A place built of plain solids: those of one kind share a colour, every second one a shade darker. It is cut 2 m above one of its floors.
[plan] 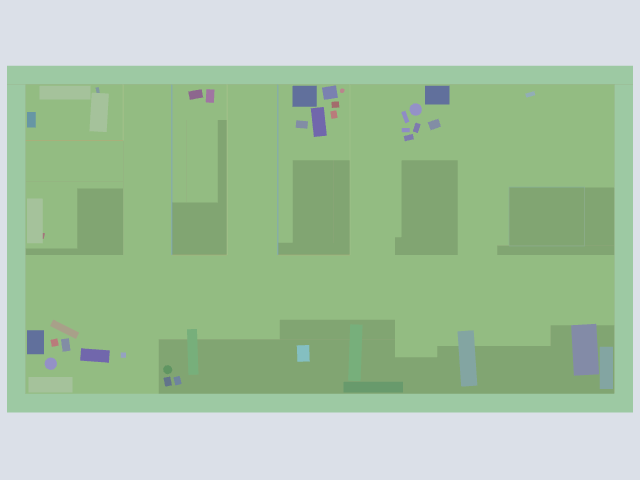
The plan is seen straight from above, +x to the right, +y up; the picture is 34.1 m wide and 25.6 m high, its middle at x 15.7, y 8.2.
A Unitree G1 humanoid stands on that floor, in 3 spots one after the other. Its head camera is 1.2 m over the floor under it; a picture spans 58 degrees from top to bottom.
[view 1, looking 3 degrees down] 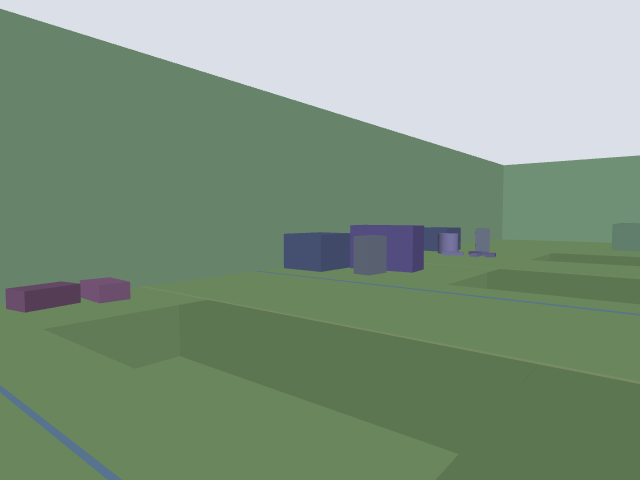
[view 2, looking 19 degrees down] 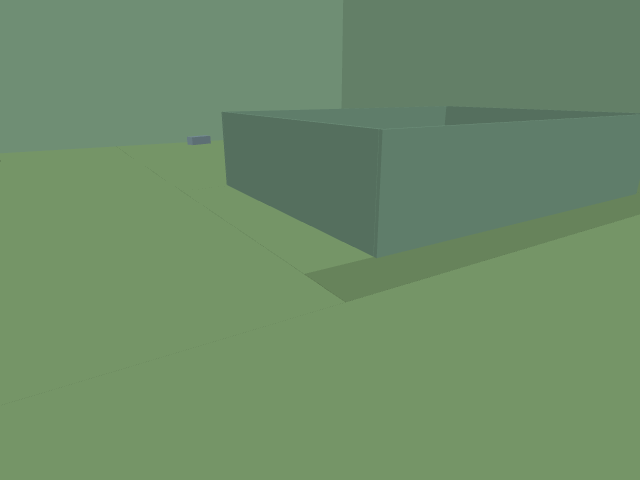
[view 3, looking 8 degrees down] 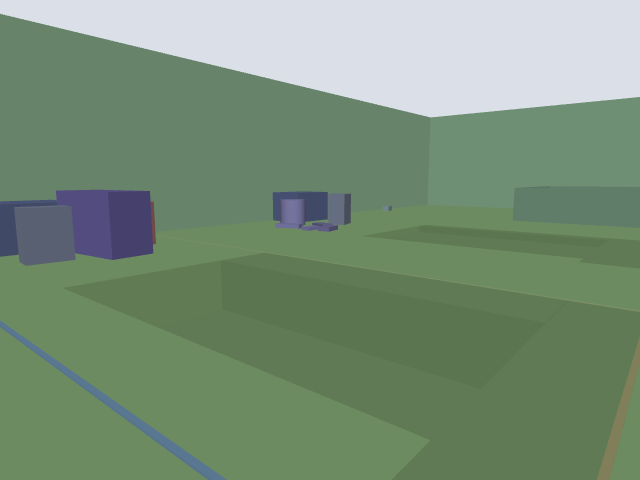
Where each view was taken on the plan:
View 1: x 6.90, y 9.40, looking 39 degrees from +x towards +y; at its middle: forge_hearth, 9.45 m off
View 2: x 23.78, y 5.50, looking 58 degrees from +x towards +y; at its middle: floor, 3.69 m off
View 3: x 12.50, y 7.25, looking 40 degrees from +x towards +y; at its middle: floor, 8.63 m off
